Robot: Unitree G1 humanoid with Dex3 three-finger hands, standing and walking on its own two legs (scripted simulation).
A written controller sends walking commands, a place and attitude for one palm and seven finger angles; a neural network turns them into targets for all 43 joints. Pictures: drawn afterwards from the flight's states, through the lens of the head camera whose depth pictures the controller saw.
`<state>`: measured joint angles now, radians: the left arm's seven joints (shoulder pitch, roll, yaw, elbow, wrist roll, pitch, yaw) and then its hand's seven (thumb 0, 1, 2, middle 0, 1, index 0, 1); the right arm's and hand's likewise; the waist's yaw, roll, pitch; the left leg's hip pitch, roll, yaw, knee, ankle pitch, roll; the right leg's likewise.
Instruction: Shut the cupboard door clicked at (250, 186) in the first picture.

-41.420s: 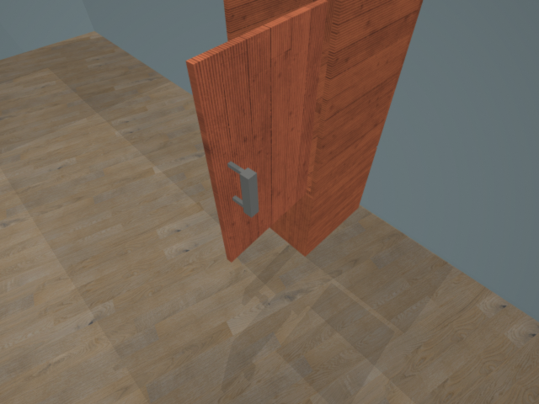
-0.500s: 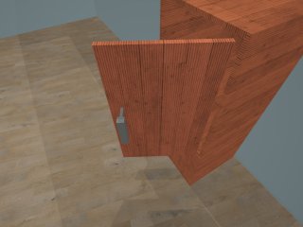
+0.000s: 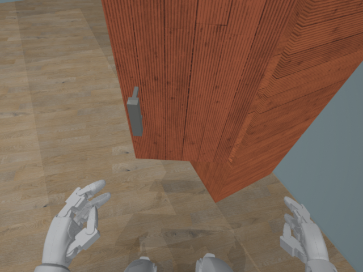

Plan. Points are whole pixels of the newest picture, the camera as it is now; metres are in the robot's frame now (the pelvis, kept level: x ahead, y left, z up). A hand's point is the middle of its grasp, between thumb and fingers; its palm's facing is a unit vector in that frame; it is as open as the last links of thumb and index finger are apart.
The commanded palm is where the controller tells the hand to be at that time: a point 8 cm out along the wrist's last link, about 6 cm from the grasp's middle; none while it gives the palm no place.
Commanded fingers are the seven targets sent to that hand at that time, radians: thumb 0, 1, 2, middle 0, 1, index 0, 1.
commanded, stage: raise the hand and make a fist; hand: left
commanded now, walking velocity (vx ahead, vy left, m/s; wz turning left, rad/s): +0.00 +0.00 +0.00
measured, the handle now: (137, 111) +0.50 +0.15 +0.03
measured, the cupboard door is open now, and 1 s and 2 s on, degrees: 61 61 61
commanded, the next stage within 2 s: bring the fist close to the handle in 1.54 s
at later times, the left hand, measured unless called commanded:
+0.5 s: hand (72, 221) +0.21 +0.23 +0.02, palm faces +0.13 -0.99 -0.04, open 4.0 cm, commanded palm +0.18 +0.26 +0.02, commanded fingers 0.00 0.90 0.90 -1.01 -1.18 -1.01 -1.18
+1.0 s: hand (73, 218) +0.22 +0.23 +0.02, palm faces -0.01 -1.00 -0.03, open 3.1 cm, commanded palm +0.20 +0.29 +0.03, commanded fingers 0.00 0.90 0.90 -1.30 -1.50 -1.30 -1.50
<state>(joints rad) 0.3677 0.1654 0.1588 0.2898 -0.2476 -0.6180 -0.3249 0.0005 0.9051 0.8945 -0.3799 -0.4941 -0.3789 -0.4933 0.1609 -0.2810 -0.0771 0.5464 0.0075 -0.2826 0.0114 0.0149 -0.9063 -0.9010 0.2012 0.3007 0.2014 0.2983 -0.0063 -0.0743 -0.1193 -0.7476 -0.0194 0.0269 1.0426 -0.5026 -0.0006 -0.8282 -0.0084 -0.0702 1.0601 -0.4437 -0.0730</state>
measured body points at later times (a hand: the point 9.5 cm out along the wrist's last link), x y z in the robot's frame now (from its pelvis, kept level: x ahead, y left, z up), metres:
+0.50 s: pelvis -0.01 +0.03 -0.03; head +0.06 +0.03 +0.42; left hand +0.20 +0.28 +0.03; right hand +0.14 -0.20 -0.12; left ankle +0.01 +0.12 -0.67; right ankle +0.05 -0.07 -0.67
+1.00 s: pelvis +0.00 +0.05 -0.02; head +0.07 +0.06 +0.42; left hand +0.21 +0.28 +0.02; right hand +0.21 -0.16 -0.09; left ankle +0.01 +0.12 -0.67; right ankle +0.05 -0.07 -0.67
